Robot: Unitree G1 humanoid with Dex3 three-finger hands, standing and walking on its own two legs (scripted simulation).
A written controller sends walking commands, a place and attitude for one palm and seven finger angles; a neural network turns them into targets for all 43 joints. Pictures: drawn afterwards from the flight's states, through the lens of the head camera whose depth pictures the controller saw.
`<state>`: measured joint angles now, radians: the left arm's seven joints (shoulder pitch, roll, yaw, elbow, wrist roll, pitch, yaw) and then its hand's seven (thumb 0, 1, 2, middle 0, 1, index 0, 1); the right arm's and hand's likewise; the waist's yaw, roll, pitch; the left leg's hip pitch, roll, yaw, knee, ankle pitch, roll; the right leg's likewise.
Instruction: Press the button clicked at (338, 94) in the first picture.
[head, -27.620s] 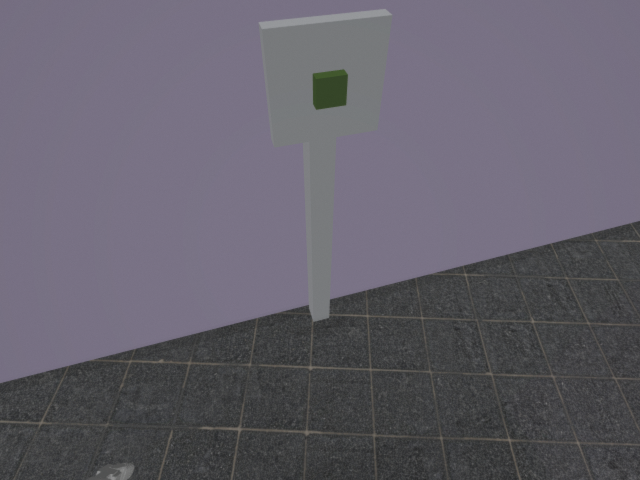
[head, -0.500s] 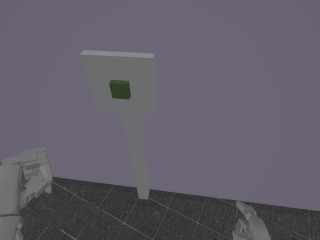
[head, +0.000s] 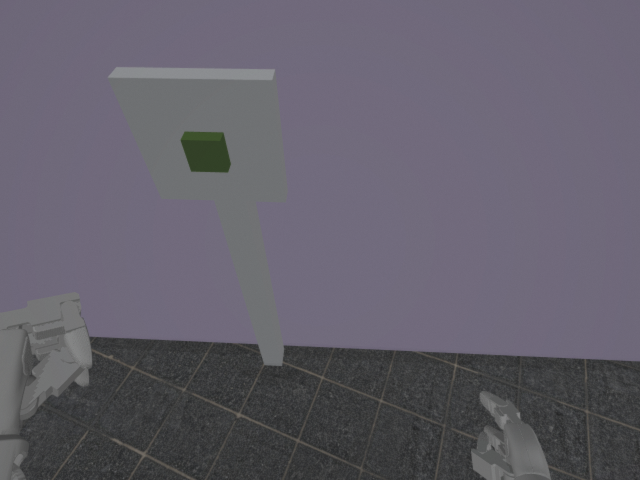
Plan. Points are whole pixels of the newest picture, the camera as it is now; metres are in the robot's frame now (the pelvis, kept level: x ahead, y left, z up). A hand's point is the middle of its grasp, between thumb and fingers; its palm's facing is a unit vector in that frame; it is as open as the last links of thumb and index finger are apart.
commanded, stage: step back with the hand held close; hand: left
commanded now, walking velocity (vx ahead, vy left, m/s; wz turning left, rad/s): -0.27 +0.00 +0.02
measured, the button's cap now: (207, 151) +0.53 +0.21 +0.12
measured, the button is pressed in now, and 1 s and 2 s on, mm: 0 0 0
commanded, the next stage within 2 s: stop stepping back and stand still in 0.98 s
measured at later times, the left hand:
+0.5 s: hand out of the picture +0.11 +0.26 +0.15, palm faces +0.39 -0.80 -0.46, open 3.1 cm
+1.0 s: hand out of the picture +0.03 +0.28 +0.18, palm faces +0.40 -0.83 -0.39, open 3.1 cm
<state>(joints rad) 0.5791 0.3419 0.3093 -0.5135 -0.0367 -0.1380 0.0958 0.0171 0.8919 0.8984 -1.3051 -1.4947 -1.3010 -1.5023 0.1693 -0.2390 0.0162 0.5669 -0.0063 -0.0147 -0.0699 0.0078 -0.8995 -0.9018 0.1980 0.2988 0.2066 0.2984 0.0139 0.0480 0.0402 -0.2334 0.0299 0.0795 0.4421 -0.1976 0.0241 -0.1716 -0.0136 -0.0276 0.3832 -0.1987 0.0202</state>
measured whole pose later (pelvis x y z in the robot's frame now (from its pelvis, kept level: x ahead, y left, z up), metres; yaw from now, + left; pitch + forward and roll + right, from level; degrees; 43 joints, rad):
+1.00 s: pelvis -0.16 +0.03 +0.00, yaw +1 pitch +1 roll -5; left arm 0.58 0.41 0.41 -0.68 -0.02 -0.26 0.16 0.02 0.89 0.90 -1.31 -1.49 -1.31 -1.50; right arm 0.19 -0.13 0.01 0.62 -0.02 -0.14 -0.03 0.01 -0.90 -0.90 0.20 0.30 0.21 0.30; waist 0.01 -0.02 0.03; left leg -0.43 0.08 0.03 0.49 -0.08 0.05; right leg -0.43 0.07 0.00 1.02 -0.49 0.03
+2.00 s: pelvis -0.28 +0.02 -0.01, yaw -2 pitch -1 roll +1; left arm 0.61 0.38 0.35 -0.56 -0.01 -0.22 0.15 0.02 0.89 0.90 -1.31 -1.49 -1.30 -1.50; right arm 0.22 -0.21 0.01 0.61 0.00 -0.12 -0.06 0.01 -0.90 -0.90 0.20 0.30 0.20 0.30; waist -0.01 -0.01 -0.01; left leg -0.21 0.05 0.05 0.53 -0.30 -0.04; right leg -0.29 -0.02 -0.08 0.57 -0.26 -0.03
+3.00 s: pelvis -0.32 +0.05 -0.02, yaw -1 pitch -1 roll +1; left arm 0.25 0.23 -0.02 0.77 0.04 0.06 0.00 0.02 0.90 0.90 -1.02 -1.22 -1.02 -1.22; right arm 0.21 -0.28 -0.01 0.87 -0.02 0.02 0.02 0.00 -0.90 -0.90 0.20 0.30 0.20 0.30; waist -0.04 -0.01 0.08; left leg -0.30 0.01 0.05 0.59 -0.28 0.00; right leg -0.36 -0.06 -0.07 0.60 -0.22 0.00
